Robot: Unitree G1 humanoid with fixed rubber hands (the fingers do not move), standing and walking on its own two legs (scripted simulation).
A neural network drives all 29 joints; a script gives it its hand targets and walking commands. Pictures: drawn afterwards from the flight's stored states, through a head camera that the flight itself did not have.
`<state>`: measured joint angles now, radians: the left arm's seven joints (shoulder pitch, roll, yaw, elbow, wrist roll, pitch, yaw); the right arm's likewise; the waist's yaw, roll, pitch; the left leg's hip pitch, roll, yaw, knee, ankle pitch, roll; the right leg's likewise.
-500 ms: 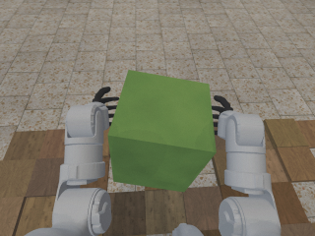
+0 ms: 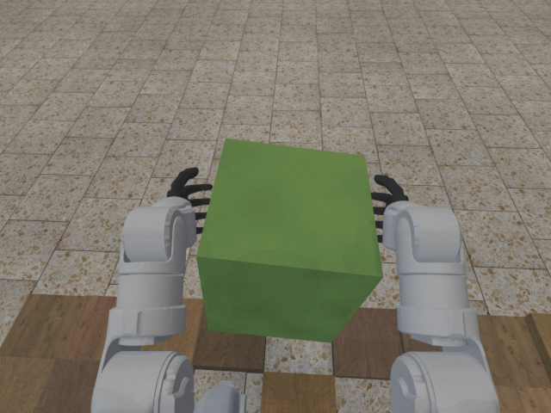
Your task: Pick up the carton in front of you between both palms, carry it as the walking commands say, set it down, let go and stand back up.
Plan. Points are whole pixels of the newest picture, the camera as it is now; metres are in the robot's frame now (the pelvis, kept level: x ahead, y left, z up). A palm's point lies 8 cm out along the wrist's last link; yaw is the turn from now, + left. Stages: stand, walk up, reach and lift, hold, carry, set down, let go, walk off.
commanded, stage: carry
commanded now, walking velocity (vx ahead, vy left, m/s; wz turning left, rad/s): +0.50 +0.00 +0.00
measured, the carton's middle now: (282, 248) +0.37 +0.02 +0.01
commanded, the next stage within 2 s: none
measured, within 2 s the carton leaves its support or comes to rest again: neither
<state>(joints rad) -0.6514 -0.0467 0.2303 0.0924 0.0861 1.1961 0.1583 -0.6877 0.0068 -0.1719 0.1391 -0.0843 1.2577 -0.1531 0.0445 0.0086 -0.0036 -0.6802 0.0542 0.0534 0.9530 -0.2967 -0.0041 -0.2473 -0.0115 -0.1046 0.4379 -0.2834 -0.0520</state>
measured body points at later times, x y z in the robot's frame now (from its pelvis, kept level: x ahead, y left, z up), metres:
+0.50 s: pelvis +0.32 +0.05 -0.02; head +0.35 +0.06 +0.42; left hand +0.70 +0.18 +0.09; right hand +0.68 -0.12 +0.09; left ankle +0.18 +0.12 -0.75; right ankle +0.46 -0.06 -0.71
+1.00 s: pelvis +0.62 +0.06 -0.02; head +0.64 +0.05 +0.43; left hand +0.99 +0.22 +0.10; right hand +1.00 -0.08 +0.09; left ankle +0.72 +0.16 -0.72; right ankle +0.51 -0.02 -0.75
